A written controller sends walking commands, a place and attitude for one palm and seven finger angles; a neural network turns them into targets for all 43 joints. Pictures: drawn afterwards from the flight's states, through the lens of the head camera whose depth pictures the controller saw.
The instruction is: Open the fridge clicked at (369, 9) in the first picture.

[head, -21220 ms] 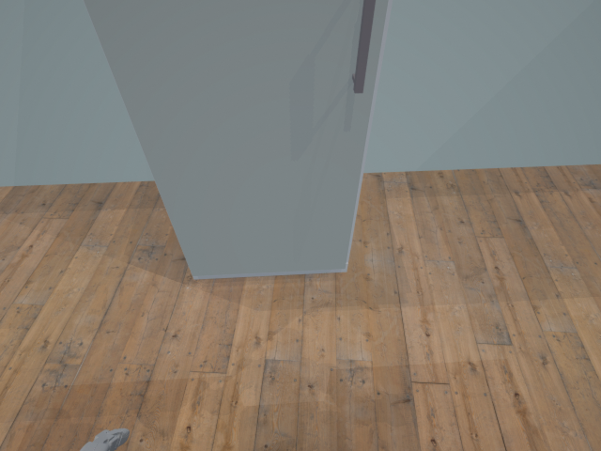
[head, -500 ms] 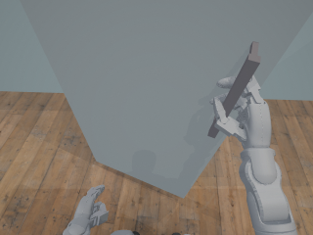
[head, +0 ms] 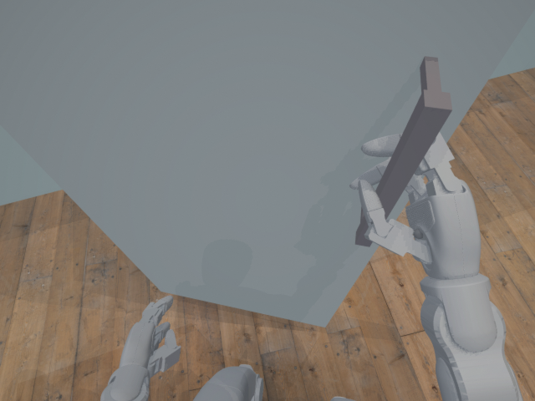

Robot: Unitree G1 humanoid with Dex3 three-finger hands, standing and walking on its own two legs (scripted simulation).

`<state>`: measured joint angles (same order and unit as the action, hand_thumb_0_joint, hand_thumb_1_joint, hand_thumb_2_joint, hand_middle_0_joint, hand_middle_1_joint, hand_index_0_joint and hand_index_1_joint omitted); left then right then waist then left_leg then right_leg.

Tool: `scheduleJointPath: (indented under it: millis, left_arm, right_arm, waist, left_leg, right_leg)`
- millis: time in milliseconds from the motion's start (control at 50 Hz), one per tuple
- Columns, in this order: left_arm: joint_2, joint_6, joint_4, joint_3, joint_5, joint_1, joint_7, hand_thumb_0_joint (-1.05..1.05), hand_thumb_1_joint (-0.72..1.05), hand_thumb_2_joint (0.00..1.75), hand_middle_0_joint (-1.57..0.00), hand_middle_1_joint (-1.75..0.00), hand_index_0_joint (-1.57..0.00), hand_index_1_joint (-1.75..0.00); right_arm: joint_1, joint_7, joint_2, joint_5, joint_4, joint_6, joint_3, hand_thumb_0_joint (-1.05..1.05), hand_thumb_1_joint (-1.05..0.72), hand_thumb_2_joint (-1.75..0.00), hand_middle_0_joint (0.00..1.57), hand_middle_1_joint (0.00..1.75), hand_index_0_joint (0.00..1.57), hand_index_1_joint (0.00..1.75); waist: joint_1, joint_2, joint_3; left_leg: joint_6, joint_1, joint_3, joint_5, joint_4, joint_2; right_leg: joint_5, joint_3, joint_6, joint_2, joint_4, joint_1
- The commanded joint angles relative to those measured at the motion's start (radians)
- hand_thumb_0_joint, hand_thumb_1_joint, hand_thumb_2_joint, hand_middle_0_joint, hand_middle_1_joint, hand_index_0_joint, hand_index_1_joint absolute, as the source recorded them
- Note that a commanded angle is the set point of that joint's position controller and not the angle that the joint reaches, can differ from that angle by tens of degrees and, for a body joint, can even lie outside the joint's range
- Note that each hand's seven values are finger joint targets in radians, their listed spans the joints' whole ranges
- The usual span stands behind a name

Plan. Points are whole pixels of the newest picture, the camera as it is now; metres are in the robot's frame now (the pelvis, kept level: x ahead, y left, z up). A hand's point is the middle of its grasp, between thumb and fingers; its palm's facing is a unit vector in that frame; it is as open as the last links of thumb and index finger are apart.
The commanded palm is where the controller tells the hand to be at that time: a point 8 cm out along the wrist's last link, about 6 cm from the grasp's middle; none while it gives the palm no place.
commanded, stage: walk backward, drawing the door open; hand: right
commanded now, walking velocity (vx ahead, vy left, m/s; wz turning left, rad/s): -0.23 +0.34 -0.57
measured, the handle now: (389, 173) +0.33 -0.08 +0.20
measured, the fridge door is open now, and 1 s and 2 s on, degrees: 31 51 69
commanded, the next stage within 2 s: stop walking and hold the door back in 1.46 s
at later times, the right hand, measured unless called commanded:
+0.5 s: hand (344, 273) +0.23 -0.04 +0.19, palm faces +0.35 +0.92 -0.18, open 6.1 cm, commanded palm +0.18 -0.07 +0.20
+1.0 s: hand (278, 379) +0.14 +0.01 +0.19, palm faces +0.76 +0.59 -0.26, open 6.2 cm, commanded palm +0.08 +0.01 +0.20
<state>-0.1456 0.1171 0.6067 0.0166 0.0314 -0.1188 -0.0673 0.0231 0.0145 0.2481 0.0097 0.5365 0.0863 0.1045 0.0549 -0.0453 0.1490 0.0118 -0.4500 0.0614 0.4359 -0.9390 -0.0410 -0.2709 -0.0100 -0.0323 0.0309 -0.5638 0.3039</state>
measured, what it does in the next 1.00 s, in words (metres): steps to the left, turning right: left foot, then right foot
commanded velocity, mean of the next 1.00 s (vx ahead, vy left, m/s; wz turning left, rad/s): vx -0.22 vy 0.27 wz -0.65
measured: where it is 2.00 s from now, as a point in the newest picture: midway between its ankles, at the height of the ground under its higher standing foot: outside the picture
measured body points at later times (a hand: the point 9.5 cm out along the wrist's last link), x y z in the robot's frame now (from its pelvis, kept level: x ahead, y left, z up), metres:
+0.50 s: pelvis -0.01 +0.18 +0.00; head +0.06 +0.14 +0.44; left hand +0.23 +0.35 -0.09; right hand +0.20 -0.08 +0.20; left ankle +0.06 +0.25 -0.69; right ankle -0.06 +0.10 -0.73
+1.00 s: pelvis +0.02 +0.35 +0.00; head +0.07 +0.30 +0.44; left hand +0.31 +0.46 -0.09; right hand +0.09 -0.01 +0.20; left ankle +0.10 +0.44 -0.73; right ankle -0.02 +0.31 -0.71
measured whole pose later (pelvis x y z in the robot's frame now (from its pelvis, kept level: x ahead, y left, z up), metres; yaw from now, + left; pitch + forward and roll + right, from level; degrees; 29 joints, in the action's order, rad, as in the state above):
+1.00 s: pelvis +0.02 +0.35 +0.00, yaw -38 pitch +2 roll +1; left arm -0.23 0.06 0.61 0.03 0.01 -0.12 -0.10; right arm 0.08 0.09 0.35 0.07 0.49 0.08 -0.28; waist 0.04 -0.02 0.13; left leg 0.00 -0.32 0.19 0.30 -0.59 0.09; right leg -0.45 0.16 -0.05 0.00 -0.76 0.38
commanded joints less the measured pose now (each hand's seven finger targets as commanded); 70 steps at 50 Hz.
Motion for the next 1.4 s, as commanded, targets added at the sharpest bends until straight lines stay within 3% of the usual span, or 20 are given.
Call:
scheduleJointPath:
  millis: [0,100,160,220,280,380,420,440,560,680,740,800,960,980,1000,1020,1120,1260,1340,1380]
  left_arm:
    - [-0.138,0.068,-0.109,0.062,0.008,0.097,0.021,0.00,0.90,0.90,-0.20,-0.30,-0.20,-0.30]
    - [-0.124,0.060,-0.160,0.044,-0.049,0.085,0.021,0.00,0.90,0.90,-0.20,-0.30,-0.20,-0.30]
    - [-0.069,0.023,-0.156,0.015,-0.040,0.077,0.018,0.00,0.90,0.90,-0.20,-0.30,-0.20,-0.30]
    - [-0.058,0.023,-0.157,0.014,-0.024,0.123,0.004,0.00,0.90,0.90,-0.20,-0.30,-0.20,-0.30]
    - [-0.053,0.007,-0.162,-0.005,-0.017,0.097,-0.005,0.00,0.90,0.90,-0.20,-0.30,-0.20,-0.30]
    - [-0.093,0.011,-0.175,0.011,-0.014,0.007,-0.016,0.00,0.90,0.90,-0.20,-0.30,-0.20,-0.30]
    - [-0.157,0.022,-0.198,0.039,-0.013,0.023,-0.005,0.00,0.90,0.90,-0.20,-0.30,-0.20,-0.30]
    - [-0.123,0.040,-0.175,0.021,0.006,0.033,0.005,0.00,0.90,0.90,-0.20,-0.30,-0.20,-0.30]
    - [-0.155,0.056,-0.099,0.063,-0.016,0.023,0.014,0.00,0.90,0.90,-0.20,-0.30,-0.20,-0.30]
    - [-0.152,0.069,-0.107,0.057,-0.034,0.042,0.008,0.00,0.90,0.90,-0.20,-0.30,-0.20,-0.30]
    - [-0.083,0.026,-0.125,0.029,-0.049,0.042,0.011,0.00,0.90,0.90,-0.20,-0.30,-0.20,-0.30]
    - [-0.100,0.022,-0.123,0.039,-0.037,0.081,-0.012,0.00,0.90,0.90,-0.20,-0.30,-0.20,-0.30]
    - [-0.121,-0.014,-0.140,0.029,-0.022,0.024,-0.047,0.00,0.90,0.90,-0.20,-0.30,-0.20,-0.30]
    - [-0.147,-0.013,-0.146,0.041,-0.027,0.003,-0.045,0.00,0.90,0.90,-0.20,-0.30,-0.20,-0.30]
    - [-0.188,0.008,-0.165,0.051,-0.028,0.026,-0.034,0.00,0.90,0.90,-0.20,-0.30,-0.20,-0.30]
    - [-0.161,0.025,-0.135,0.033,-0.019,0.028,-0.009,0.00,0.90,0.90,-0.20,-0.30,-0.20,-0.30]
    - [-0.161,0.045,-0.084,0.046,-0.036,0.009,-0.002,0.00,0.90,0.90,-0.20,-0.30,-0.20,-0.30]
    - [-0.180,0.075,-0.087,0.023,-0.035,-0.029,-0.023,0.00,0.90,0.90,-0.20,-0.30,-0.20,-0.30]
    - [-0.174,0.067,-0.094,0.005,-0.037,0.008,-0.014,0.00,0.90,0.90,-0.20,-0.30,-0.20,-0.30]
    - [-0.140,0.046,-0.130,-0.011,-0.037,0.056,-0.021,0.00,0.90,0.90,-0.20,-0.30,-0.20,-0.30]
  right_arm:
    - [-0.247,0.018,0.033,-0.018,0.316,0.169,-0.131,0.00,-0.90,-0.90,0.45,1.40,0.45,1.40]
    - [-0.256,0.037,0.034,0.001,0.292,0.130,-0.141,0.00,-0.90,-0.90,0.45,1.40,0.45,1.40]
    - [-0.222,0.072,0.183,-0.006,0.321,0.115,-0.286,0.00,-0.90,-0.90,0.45,1.40,0.45,1.40]
    - [-0.195,0.075,0.142,-0.001,0.380,0.121,-0.295,0.00,-0.90,-0.90,0.45,1.40,0.45,1.40]
    - [-0.110,0.095,0.127,0.015,0.349,0.132,-0.314,0.00,-0.90,-0.90,0.45,1.40,0.45,1.40]
    - [-0.162,0.087,0.090,0.021,0.341,0.140,-0.237,0.00,-0.90,-0.90,0.45,1.40,0.45,1.40]
    - [-0.238,0.075,0.110,0.022,0.351,0.158,-0.228,0.00,-0.90,-0.90,0.45,1.40,0.45,1.40]
    - [-0.267,0.063,0.138,-0.006,0.356,0.175,-0.252,0.00,-0.90,-0.90,0.45,1.40,0.45,1.40]
    - [-0.240,0.050,0.107,0.002,0.280,0.125,-0.272,0.00,-0.90,-0.90,0.45,1.40,0.45,1.40]
    - [-0.193,0.068,0.174,0.035,0.219,0.124,-0.384,0.00,-0.90,-0.90,0.45,1.40,0.45,1.40]
    - [-0.210,0.089,0.356,0.028,0.223,0.114,-0.516,0.00,-0.90,-0.90,0.45,1.40,0.45,1.40]
    - [-0.110,0.109,0.320,0.041,0.247,0.101,-0.539,0.00,-0.90,-0.90,0.45,1.40,0.45,1.40]
    - [-0.163,0.114,0.269,0.063,0.228,0.108,-0.494,0.00,-0.90,-0.90,0.45,1.40,0.45,1.40]
    - [-0.182,0.113,0.268,0.061,0.236,0.113,-0.483,0.00,-0.90,-0.90,0.45,1.40,0.45,1.40]
    - [-0.213,0.105,0.262,0.069,0.262,0.132,-0.469,0.00,-0.90,-0.90,0.45,1.40,0.45,1.40]
    - [-0.258,0.101,0.308,0.029,0.237,0.156,-0.504,0.00,-0.90,-0.90,0.45,1.40,0.45,1.40]
    - [-0.308,0.091,0.278,0.028,0.193,0.130,-0.465,0.00,-0.90,-0.90,0.45,1.40,0.45,1.40]
    - [-0.323,0.116,0.318,0.066,0.078,0.121,-0.523,0.00,-0.90,-0.90,0.45,1.40,0.45,1.40]
    - [-0.337,0.125,0.383,0.063,0.028,0.141,-0.577,0.00,-0.90,-0.90,0.45,1.40,0.45,1.40]
    - [-0.311,0.126,0.489,0.049,-0.009,0.137,-0.630,0.00,-0.90,-0.90,0.45,1.40,0.45,1.40]
  waist:
    - [-0.037,0.172,-0.337]
    - [-0.032,0.253,-0.338]
    - [-0.042,-0.138,-0.334]
    - [-0.065,-0.156,-0.374]
    - [-0.059,-0.108,-0.435]
    - [-0.013,-0.009,-0.460]
    - [-0.033,0.355,-0.423]
    - [-0.035,0.209,-0.411]
    - [-0.050,0.299,-0.355]
    - [-0.048,0.348,-0.327]
    - [-0.047,-0.213,-0.368]
    - [-0.072,-0.230,-0.397]
    - [-0.026,-0.011,-0.408]
    - [-0.003,0.119,-0.439]
    - [-0.050,0.408,-0.449]
    - [-0.062,0.315,-0.433]
    - [-0.044,0.319,-0.414]
    - [-0.045,0.374,-0.398]
    - [-0.074,0.194,-0.396]
    - [-0.082,-0.177,-0.349]
  left_leg:
    - [-0.022,-0.170,-0.269,0.085,-0.107,0.112]
    - [-0.078,0.411,0.003,-0.204,0.407,0.014]
    - [0.047,0.293,-0.213,-0.397,0.655,0.293]
    - [0.208,0.325,-0.278,-0.488,0.564,0.395]
    - [0.182,0.471,-0.092,-0.898,0.447,0.342]
    - [0.103,0.290,-0.016,-0.717,0.324,0.278]
    - [-0.051,-0.221,-0.014,0.108,-0.037,0.070]
    - [-0.032,-0.228,-0.128,0.092,-0.143,0.067]
    - [-0.060,-0.035,-0.073,-0.109,0.034,0.058]
    - [-0.096,0.294,0.007,-0.144,0.460,0.003]
    - [0.029,0.400,-0.182,-0.633,0.638,0.329]
    - [0.202,0.434,-0.195,-0.937,0.480,0.438]
    - [0.086,0.283,0.060,-0.730,0.297,0.292]
    - [0.023,0.091,0.082,-0.494,0.103,0.221]
    - [-0.059,-0.145,0.041,0.136,-0.103,0.066]
    - [-0.046,-0.187,-0.086,0.187,-0.204,0.062]
    - [-0.060,-0.100,-0.068,-0.035,-0.101,0.052]
    - [-0.072,0.112,-0.005,0.023,0.156,0.001]
    - [-0.068,0.366,-0.032,-0.360,0.629,0.046]
    - [0.088,0.336,-0.404,-0.856,0.638,0.397]
  right_leg:
    - [0.741,-0.454,0.250,0.444,0.119,-0.332]
    - [0.029,-0.113,0.108,0.154,0.139,0.045]
    - [-0.293,0.054,0.011,-0.085,-0.364,0.137]
    - [-0.346,-0.029,0.018,-0.006,-0.744,0.202]
    - [-0.340,0.053,0.006,-0.005,-0.393,0.144]
    - [0.019,0.059,0.030,0.029,0.133,-0.183]
    - [0.950,-0.563,0.241,0.510,0.238,-0.512]
    - [0.950,-0.578,0.235,0.517,0.210,-0.485]
    - [0.641,-0.160,0.127,0.275,0.167,-0.325]
    - [0.331,-0.204,0.113,0.216,0.120,-0.106]
    - [-0.310,0.045,-0.006,-0.065,-0.367,0.149]
    - [-0.401,-0.020,-0.007,-0.006,-0.766,0.272]
    - [0.010,0.139,-0.010,0.002,0.076,-0.134]
    - [0.296,-0.044,0.049,0.131,0.180,-0.336]
    - [0.907,-0.488,0.198,0.458,0.226,-0.462]
    - [0.988,-0.526,0.239,0.495,0.196,-0.472]
    - [0.680,-0.186,0.137,0.258,0.148,-0.373]
    - [0.587,-0.145,0.162,0.235,0.171,-0.269]
    - [0.316,-0.094,0.070,0.128,-0.016,-0.134]
    - [-0.353,-0.012,-0.008,-0.092,-0.409,0.140]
